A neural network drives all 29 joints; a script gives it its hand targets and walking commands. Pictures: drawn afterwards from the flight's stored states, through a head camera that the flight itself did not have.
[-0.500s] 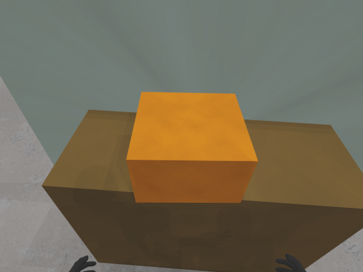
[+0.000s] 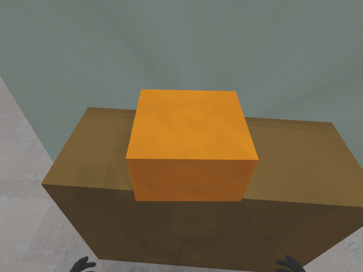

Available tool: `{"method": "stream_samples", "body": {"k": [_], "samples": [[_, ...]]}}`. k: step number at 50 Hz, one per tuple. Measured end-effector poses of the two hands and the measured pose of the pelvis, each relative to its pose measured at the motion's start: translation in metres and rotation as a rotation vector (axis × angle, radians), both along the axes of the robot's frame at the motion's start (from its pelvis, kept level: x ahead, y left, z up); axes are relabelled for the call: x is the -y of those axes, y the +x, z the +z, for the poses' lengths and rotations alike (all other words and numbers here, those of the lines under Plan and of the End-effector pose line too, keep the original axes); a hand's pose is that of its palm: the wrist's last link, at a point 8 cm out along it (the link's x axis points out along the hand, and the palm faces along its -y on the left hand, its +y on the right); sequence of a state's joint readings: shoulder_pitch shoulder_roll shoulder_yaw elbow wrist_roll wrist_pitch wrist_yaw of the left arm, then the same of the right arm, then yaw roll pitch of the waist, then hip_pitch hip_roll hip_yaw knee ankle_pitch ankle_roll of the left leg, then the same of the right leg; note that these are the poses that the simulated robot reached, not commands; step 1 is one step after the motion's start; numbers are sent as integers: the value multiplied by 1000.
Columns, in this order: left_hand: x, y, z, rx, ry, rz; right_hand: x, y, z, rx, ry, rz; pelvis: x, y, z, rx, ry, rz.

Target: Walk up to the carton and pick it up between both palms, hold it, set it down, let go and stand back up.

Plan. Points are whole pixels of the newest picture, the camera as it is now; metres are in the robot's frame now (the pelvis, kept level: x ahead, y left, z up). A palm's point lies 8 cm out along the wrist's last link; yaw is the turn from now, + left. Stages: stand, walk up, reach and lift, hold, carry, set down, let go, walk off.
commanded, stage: stand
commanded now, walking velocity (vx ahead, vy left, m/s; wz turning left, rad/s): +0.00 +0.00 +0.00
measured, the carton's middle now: (188, 142) +0.46 +0.01 +0.02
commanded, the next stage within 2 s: none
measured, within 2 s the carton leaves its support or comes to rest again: neither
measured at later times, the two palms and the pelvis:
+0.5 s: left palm out of the picture +0.10 +0.26 -0.11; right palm out of the picture +0.12 -0.26 -0.09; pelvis +0.00 +0.00 +0.00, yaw +0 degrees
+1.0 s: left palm out of the picture +0.10 +0.26 -0.11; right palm out of the picture +0.12 -0.26 -0.10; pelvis +0.00 +0.00 +0.00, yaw +0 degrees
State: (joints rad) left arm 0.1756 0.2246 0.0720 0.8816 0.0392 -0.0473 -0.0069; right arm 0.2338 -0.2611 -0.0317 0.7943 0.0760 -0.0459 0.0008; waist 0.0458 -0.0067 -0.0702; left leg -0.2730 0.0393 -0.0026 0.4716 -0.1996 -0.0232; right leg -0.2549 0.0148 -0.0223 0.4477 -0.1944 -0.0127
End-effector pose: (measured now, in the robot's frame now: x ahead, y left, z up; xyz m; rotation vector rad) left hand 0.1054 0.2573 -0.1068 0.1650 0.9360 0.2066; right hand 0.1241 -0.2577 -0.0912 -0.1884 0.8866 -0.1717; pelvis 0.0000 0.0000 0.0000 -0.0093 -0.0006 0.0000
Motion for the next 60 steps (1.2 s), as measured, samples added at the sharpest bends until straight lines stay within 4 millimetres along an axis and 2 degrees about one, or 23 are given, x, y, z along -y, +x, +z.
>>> {"method": "stream_samples", "body": {"k": [60], "samples": [[0,-7,-5,-44,-4,1,0,-5,-4,-38,-3,-2,0,0,0,0,0,0]]}}
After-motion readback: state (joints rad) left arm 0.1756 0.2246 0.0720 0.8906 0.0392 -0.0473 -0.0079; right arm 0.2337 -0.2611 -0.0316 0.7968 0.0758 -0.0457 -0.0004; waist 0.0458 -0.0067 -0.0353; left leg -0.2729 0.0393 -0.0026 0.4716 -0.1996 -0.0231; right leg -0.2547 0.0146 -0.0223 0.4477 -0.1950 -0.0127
